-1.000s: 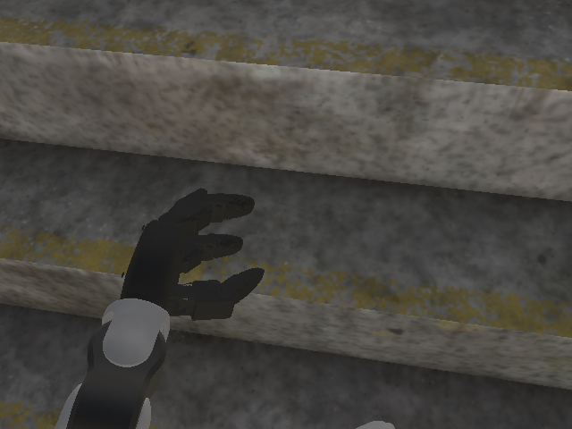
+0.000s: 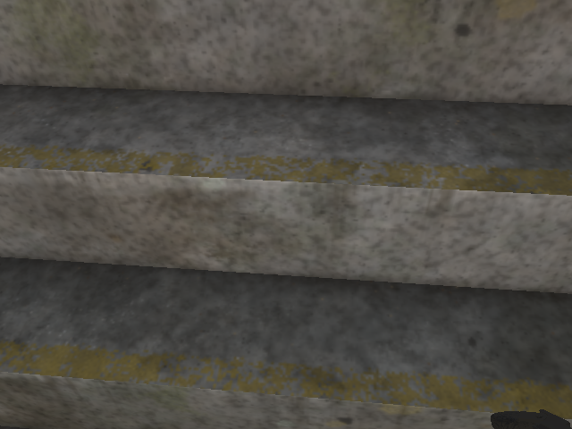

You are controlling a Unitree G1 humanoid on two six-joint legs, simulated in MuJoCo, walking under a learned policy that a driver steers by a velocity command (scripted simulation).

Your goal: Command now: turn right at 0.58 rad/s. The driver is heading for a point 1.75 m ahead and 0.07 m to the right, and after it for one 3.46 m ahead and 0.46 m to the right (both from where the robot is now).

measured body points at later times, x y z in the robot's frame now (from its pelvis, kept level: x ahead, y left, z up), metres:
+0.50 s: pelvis +0.02 +0.06 +0.01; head +0.04 +0.08 +0.46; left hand +0.22 +0.27 -0.13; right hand +0.15 -0.16 -0.08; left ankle +0.03 +0.13 -0.73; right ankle -0.02 -0.13 -0.55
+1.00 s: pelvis +0.06 +0.01 +0.01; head +0.08 +0.01 +0.46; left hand +0.24 +0.17 -0.13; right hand +0.06 -0.23 -0.13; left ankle +0.03 +0.13 -0.73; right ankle +0.03 -0.11 -0.73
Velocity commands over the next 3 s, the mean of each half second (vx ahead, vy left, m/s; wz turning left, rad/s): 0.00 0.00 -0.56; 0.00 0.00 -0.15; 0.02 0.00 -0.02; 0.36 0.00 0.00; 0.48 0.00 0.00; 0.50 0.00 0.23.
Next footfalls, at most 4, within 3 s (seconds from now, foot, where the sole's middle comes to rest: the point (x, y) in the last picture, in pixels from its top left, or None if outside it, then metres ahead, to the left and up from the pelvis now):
0.14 left None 0.07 0.12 -0.76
0.64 right None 0.06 -0.13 -0.76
2.24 left None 0.10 0.03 -0.52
2.40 left None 0.03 0.07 -0.76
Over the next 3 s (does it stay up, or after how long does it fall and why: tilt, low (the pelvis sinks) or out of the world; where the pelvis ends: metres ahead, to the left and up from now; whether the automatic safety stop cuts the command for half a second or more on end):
stays up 0.17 -0.10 0.06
